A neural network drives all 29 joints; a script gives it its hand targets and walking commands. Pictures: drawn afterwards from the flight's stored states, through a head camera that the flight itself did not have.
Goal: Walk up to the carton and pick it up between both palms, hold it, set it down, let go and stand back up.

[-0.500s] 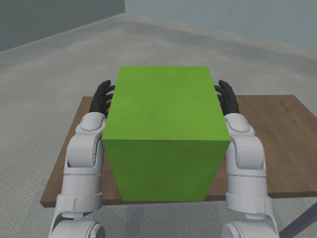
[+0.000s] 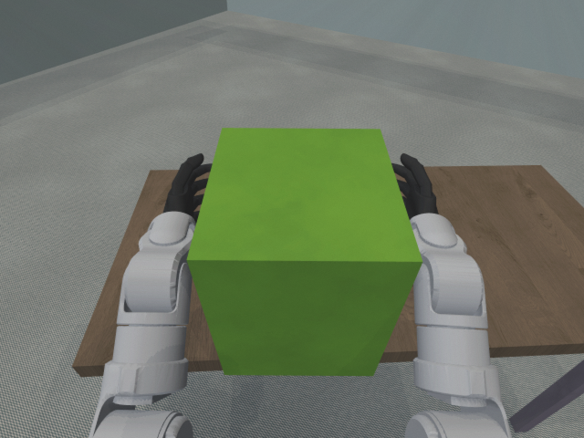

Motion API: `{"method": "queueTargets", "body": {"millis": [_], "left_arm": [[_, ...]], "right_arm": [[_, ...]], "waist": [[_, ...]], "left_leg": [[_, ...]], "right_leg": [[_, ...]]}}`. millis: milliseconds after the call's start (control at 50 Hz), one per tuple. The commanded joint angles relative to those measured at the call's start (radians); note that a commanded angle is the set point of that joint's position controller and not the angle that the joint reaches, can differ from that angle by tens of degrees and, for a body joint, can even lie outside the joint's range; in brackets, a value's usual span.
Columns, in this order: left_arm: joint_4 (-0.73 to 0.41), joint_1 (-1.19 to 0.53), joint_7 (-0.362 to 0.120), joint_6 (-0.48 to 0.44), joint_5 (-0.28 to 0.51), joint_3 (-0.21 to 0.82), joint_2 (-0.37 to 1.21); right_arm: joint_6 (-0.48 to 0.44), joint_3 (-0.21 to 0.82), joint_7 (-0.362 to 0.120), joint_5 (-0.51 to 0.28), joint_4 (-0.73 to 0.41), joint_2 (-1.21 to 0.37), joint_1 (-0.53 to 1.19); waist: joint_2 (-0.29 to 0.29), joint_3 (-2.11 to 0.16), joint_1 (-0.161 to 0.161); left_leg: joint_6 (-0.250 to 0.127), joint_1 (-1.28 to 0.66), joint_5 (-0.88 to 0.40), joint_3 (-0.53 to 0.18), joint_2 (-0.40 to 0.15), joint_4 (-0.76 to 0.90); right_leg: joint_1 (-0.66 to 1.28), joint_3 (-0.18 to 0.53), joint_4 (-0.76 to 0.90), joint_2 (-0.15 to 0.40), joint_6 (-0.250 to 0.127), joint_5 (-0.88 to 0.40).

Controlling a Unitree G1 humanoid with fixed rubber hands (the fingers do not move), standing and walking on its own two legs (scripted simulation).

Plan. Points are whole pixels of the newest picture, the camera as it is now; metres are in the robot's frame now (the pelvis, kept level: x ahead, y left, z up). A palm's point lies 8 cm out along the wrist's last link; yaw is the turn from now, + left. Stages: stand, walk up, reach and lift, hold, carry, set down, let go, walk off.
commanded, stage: hold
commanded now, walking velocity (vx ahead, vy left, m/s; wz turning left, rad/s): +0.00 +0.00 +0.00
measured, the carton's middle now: (300, 255) +0.33 +0.00 +0.13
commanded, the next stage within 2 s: none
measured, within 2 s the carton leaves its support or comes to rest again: neither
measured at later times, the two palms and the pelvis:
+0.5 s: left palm (180, 212) +0.35 +0.15 +0.18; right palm (418, 212) +0.36 -0.14 +0.19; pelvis +0.00 +0.00 +0.00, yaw +0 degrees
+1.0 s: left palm (181, 203) +0.34 +0.14 +0.20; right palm (429, 205) +0.34 -0.15 +0.21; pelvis +0.00 +0.00 +0.00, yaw +0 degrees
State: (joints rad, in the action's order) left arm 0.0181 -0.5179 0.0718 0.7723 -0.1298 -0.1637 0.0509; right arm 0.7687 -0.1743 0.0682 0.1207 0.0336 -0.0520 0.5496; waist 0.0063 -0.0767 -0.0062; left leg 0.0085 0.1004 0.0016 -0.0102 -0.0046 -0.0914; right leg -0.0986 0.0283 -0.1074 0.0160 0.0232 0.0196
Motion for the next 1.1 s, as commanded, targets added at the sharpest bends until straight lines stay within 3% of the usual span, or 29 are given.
{"method": "queueTargets", "body": {"millis": [0,40,80,120,160,200,220,260,300,340,360,400,440,500,540,580,620,660,680,740,800,860,880,900,940,960,1020,1060,1080], "left_arm": [[-0.229,-0.582,-0.123,-0.050,0.192,0.478,0.405],[-0.140,-0.520,-0.131,-0.013,0.156,0.412,0.365],[-0.015,-0.461,-0.150,0.012,0.098,0.332,0.332],[0.041,-0.524,-0.167,0.004,0.073,0.273,0.311],[0.013,-0.588,-0.175,-0.024,0.085,0.282,0.353],[-0.100,-0.691,-0.169,-0.065,0.119,0.342,0.389],[-0.167,-0.723,-0.160,-0.082,0.141,0.394,0.408],[-0.239,-0.723,-0.138,-0.096,0.198,0.465,0.435],[-0.186,-0.623,-0.120,-0.064,0.187,0.459,0.419],[-0.116,-0.531,-0.120,-0.026,0.158,0.411,0.375],[-0.070,-0.502,-0.125,-0.014,0.133,0.373,0.348],[0.024,-0.461,-0.142,0.001,0.090,0.300,0.337],[0.041,-0.523,-0.160,-0.010,0.072,0.274,0.341],[-0.091,-0.671,-0.165,-0.068,0.120,0.344,0.391],[-0.183,-0.701,-0.147,-0.092,0.174,0.428,0.440],[-0.216,-0.664,-0.124,-0.090,0.203,0.484,0.455],[-0.209,-0.582,-0.111,-0.065,0.193,0.471,0.421],[-0.125,-0.482,-0.116,-0.022,0.151,0.410,0.365],[-0.085,-0.442,-0.124,-0.005,0.121,0.382,0.345],[0.033,-0.455,-0.156,0.004,0.065,0.284,0.308],[-0.045,-0.601,-0.169,-0.047,0.098,0.317,0.378],[-0.255,-0.715,-0.144,-0.099,0.196,0.472,0.443],[-0.293,-0.727,-0.133,-0.100,0.219,0.509,0.439],[-0.303,-0.699,-0.120,-0.096,0.231,0.526,0.439],[-0.203,-0.560,-0.101,-0.047,0.185,0.469,0.387],[-0.106,-0.496,-0.106,-0.017,0.151,0.411,0.360],[0.122,-0.423,-0.147,0.016,0.049,0.233,0.310],[0.125,-0.530,-0.172,-0.021,0.034,0.193,0.307],[0.075,-0.594,-0.179,-0.047,0.044,0.214,0.338]], "right_arm": [[-0.043,0.467,-0.107,-0.174,-0.186,-0.453,0.514],[0.002,0.390,-0.108,-0.123,-0.074,-0.410,0.429],[0.022,0.343,-0.132,-0.084,0.029,-0.383,0.383],[0.011,0.300,-0.157,-0.060,0.064,-0.362,0.471],[-0.025,0.293,-0.170,-0.072,0.032,-0.383,0.549],[-0.067,0.358,-0.166,-0.128,-0.065,-0.442,0.647],[-0.080,0.394,-0.156,-0.159,-0.109,-0.459,0.664],[-0.094,0.459,-0.126,-0.190,-0.208,-0.472,0.675],[-0.061,0.447,-0.105,-0.177,-0.174,-0.438,0.584],[-0.016,0.389,-0.108,-0.132,-0.066,-0.406,0.454],[-0.002,0.363,-0.119,-0.112,-0.004,-0.379,0.422],[0.007,0.308,-0.140,-0.073,0.048,-0.359,0.419],[-0.010,0.283,-0.160,-0.064,0.064,-0.361,0.490],[-0.066,0.343,-0.164,-0.107,-0.034,-0.438,0.602],[-0.095,0.441,-0.144,-0.173,-0.166,-0.494,0.664],[-0.093,0.478,-0.120,-0.204,-0.221,-0.480,0.657],[-0.058,0.456,-0.105,-0.180,-0.172,-0.443,0.539],[-0.013,0.416,-0.108,-0.149,-0.083,-0.406,0.426],[0.008,0.375,-0.118,-0.116,-0.011,-0.387,0.371],[0.010,0.306,-0.155,-0.070,0.078,-0.356,0.404],[-0.048,0.334,-0.164,-0.097,-0.028,-0.421,0.568],[-0.097,0.472,-0.136,-0.193,-0.237,-0.494,0.672],[-0.098,0.506,-0.120,-0.216,-0.287,-0.498,0.690],[-0.084,0.525,-0.107,-0.226,-0.298,-0.494,0.659],[-0.029,0.470,-0.095,-0.189,-0.179,-0.434,0.511],[-0.002,0.417,-0.099,-0.152,-0.091,-0.404,0.444],[0.028,0.269,-0.146,-0.042,0.123,-0.338,0.398],[-0.010,0.247,-0.173,-0.032,0.147,-0.362,0.500],[-0.037,0.255,-0.180,-0.042,0.109,-0.403,0.543]], "waist": [[0.002,-0.486,-0.004],[-0.006,-0.302,0.009],[0.019,-0.146,-0.013],[-0.021,-0.075,-0.010],[0.004,-0.124,-0.001],[-0.008,-0.272,-0.007],[0.017,-0.375,-0.006],[-0.010,-0.517,-0.005],[-0.010,-0.493,-0.007],[0.011,-0.342,0.008],[0.004,-0.262,-0.009],[-0.021,-0.138,-0.008],[0.005,-0.093,-0.008],[0.015,-0.263,0.001],[-0.016,-0.443,-0.001],[-0.007,-0.531,-0.005],[-0.012,-0.462,0.000],[0.000,-0.307,-0.012],[-0.010,-0.215,0.003],[-0.001,-0.053,-0.004],[-0.009,-0.180,-0.003],[-0.039,-0.486,0.009],[-0.015,-0.559,0.005],[-0.037,-0.563,-0.001],[-0.005,-0.451,-0.014],[0.006,-0.331,-0.023],[-0.032,-0.016,-0.020],[-0.035,-0.015,-0.016],[-0.025,-0.074,-0.009]], "left_leg": [[0.043,-0.202,-0.220,0.029,0.058,-0.040],[0.043,-0.172,-0.112,0.032,0.057,-0.014],[0.039,-0.138,-0.031,0.053,0.067,0.012],[0.040,-0.101,0.052,0.054,0.068,0.023],[0.036,-0.086,0.064,0.043,0.062,0.010],[0.025,-0.108,-0.010,0.031,0.059,-0.011],[0.024,-0.127,-0.077,0.039,0.065,-0.033],[0.025,-0.167,-0.173,0.030,0.054,-0.050],[0.034,-0.192,-0.211,0.027,0.054,-0.050],[0.039,-0.181,-0.124,0.026,0.049,-0.021],[0.042,-0.157,-0.084,0.036,0.056,-0.008],[0.039,-0.154,-0.005,0.042,0.057,0.009],[0.038,-0.107,0.056,0.040,0.061,0.020],[0.030,-0.131,-0.037,0.034,0.057,-0.021],[0.031,-0.154,-0.157,0.032,0.060,-0.037],[0.039,-0.189,-0.248,0.025,0.056,-0.053],[0.044,-0.205,-0.249,0.026,0.055,-0.046],[0.045,-0.171,-0.154,0.031,0.056,-0.016],[0.040,-0.143,-0.090,0.041,0.063,0.000],[0.037,-0.109,0.030,0.055,0.067,0.027],[0.024,-0.118,0.011,0.042,0.063,0.002],[0.017,-0.174,-0.153,0.009,0.052,-0.033],[0.016,-0.188,-0.204,0.016,0.053,-0.046],[0.023,-0.206,-0.248,0.013,0.050,-0.053],[0.035,-0.180,-0.178,0.029,0.056,-0.032],[0.038,-0.148,-0.078,0.038,0.060,-0.012],[0.031,-0.097,0.096,0.052,0.067,0.018],[0.024,-0.076,0.136,0.050,0.062,0.008],[0.024,-0.087,0.107,0.053,0.067,-0.004]], "right_leg": [[0.138,-0.032,-0.023,-0.071,0.035,-0.208],[0.102,-0.040,0.012,-0.071,0.032,-0.101],[0.081,-0.042,0.041,-0.070,0.030,-0.015],[0.074,-0.052,0.046,-0.076,0.018,0.073],[0.040,-0.053,0.031,-0.078,0.011,0.098],[0.043,-0.044,0.003,-0.073,0.014,0.015],[0.072,-0.034,-0.016,-0.067,0.017,-0.059],[0.137,-0.028,-0.043,-0.064,0.025,-0.168],[0.130,-0.027,-0.031,-0.067,0.031,-0.198],[0.108,-0.040,0.011,-0.072,0.025,-0.107],[0.097,-0.045,0.019,-0.075,0.019,-0.061],[0.061,-0.053,0.044,-0.079,0.020,0.037],[0.045,-0.052,0.044,-0.075,0.011,0.080],[0.065,-0.041,0.005,-0.066,0.009,-0.008],[0.134,-0.037,-0.022,-0.064,0.020,-0.155],[0.166,-0.025,-0.037,-0.064,0.023,-0.247],[0.141,-0.030,-0.029,-0.068,0.030,-0.246],[0.148,-0.032,-0.001,-0.068,0.022,-0.172],[0.138,-0.039,0.017,-0.073,0.022,-0.114],[0.082,-0.043,0.048,-0.073,0.019,0.039],[0.071,-0.035,0.028,-0.063,0.016,0.015],[0.138,-0.023,-0.032,-0.061,0.026,-0.165],[0.158,-0.015,-0.048,-0.052,0.030,-0.234],[0.165,-0.019,-0.056,-0.061,0.037,-0.268],[0.160,-0.032,-0.030,-0.066,0.035,-0.191],[0.130,-0.033,-0.004,-0.062,0.030,-0.098],[0.014,-0.052,0.046,-0.077,0.024,0.147],[-0.006,-0.048,0.047,-0.069,0.017,0.219],[-0.001,-0.041,0.043,-0.066,0.011,0.185]]}}
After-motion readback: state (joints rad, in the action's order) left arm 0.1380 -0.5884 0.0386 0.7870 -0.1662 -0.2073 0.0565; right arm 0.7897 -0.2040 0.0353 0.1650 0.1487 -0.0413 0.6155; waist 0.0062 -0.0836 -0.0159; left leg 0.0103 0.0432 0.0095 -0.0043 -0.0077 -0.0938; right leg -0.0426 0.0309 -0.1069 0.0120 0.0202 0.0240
